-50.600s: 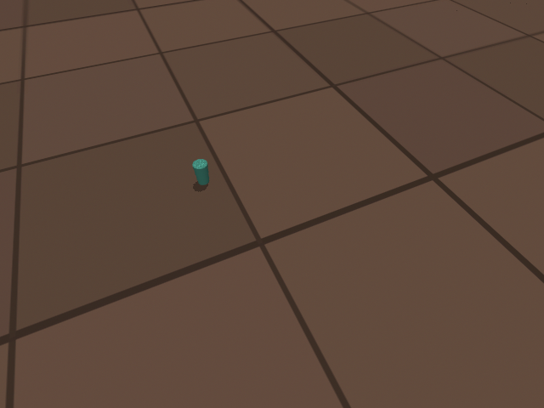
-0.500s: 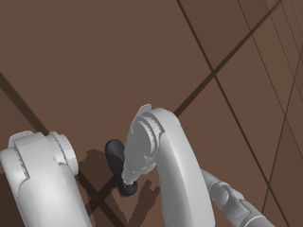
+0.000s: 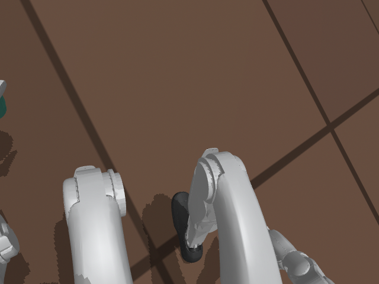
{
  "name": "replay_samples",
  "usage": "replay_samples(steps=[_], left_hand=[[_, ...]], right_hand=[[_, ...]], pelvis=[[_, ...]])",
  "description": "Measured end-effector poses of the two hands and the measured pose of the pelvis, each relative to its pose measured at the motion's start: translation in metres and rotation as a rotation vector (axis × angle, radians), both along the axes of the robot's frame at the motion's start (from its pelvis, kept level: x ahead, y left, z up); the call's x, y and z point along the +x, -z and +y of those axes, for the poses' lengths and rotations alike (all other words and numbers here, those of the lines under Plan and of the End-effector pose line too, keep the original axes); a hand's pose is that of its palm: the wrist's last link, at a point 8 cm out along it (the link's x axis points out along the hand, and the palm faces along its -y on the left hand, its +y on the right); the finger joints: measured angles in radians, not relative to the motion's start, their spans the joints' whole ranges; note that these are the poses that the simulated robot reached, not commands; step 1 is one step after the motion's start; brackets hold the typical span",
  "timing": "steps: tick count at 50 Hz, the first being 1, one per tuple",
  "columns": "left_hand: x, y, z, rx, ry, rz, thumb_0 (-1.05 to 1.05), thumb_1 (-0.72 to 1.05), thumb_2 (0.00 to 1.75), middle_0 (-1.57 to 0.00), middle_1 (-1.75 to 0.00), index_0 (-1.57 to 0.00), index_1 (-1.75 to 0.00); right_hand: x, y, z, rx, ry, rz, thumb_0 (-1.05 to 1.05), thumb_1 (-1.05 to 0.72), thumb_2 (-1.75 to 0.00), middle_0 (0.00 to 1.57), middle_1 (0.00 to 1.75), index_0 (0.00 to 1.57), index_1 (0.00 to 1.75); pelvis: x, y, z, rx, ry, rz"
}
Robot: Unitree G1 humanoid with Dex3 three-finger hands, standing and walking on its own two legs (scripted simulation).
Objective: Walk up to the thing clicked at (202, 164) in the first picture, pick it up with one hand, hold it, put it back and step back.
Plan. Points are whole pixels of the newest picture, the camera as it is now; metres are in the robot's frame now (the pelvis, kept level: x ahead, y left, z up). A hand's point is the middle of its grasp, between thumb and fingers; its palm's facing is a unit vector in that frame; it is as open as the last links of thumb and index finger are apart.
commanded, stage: settle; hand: left
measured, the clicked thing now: out of the picture +0.46 +0.34 -0.13
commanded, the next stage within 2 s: lift in 0.88 s
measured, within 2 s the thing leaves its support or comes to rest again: neither
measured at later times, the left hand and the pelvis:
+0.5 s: hand out of the picture +0.46 +0.32 -0.01, palm faces +0.41 -0.91 -0.03, open 5.8 cm; pelvis +0.01 -0.02 +0.03, yaw +5 degrees
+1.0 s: hand out of the picture +0.46 +0.31 +0.02, palm faces +0.43 -0.90 -0.02, open 5.9 cm; pelvis +0.01 -0.02 +0.05, yaw +6 degrees
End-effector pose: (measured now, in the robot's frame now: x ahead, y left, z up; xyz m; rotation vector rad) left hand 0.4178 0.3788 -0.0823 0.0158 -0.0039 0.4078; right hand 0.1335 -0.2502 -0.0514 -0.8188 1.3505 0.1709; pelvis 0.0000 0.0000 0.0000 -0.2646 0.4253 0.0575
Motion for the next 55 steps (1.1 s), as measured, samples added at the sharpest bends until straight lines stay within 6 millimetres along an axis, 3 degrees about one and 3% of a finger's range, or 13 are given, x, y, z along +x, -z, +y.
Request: replay_samples(steps=[19,35,55], left_hand=[[0.004,-0.059,-0.011,0.012,-0.024,0.001,0.07,-0.19,0.94,-0.67,-0.91,-1.36,-1.43],[0.004,-0.086,-0.031,0.003,-0.022,0.015,0.07,-0.21,0.96,-0.69,-0.92,-1.35,-1.44],[-0.002,-0.109,-0.032,0.015,-0.023,0.018,0.07,-0.22,0.96,-0.69,-0.93,-1.35,-1.44]], right_hand=[[0.003,0.01,-0.012,0.092,0.134,-0.016,0.0,-0.89,-0.9,0.21,0.3,0.21,0.3],[0.003,0.004,-0.027,0.113,0.188,-0.051,0.0,-0.9,-0.9,0.21,0.3,0.21,0.3],[0.005,-0.002,-0.025,0.14,0.21,-0.08,0.0,-0.91,-0.9,0.21,0.3,0.21,0.3]], pelvis=[[0.011,-0.023,-0.011,0.07,-0.028,0.112],[0.012,-0.037,-0.02,0.11,-0.032,0.138],[0.012,-0.05,-0.022,0.126,-0.042,0.149]])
